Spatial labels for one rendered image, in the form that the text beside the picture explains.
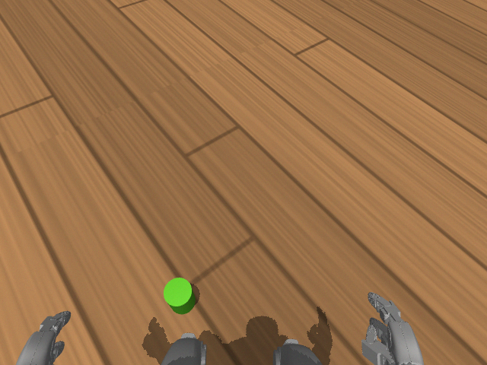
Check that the can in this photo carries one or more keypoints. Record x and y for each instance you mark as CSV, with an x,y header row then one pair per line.
x,y
178,293

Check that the right robot hand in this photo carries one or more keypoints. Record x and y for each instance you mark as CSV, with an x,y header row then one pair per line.
x,y
398,344

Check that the left robot hand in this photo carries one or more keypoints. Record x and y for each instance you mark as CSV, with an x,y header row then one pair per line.
x,y
41,348

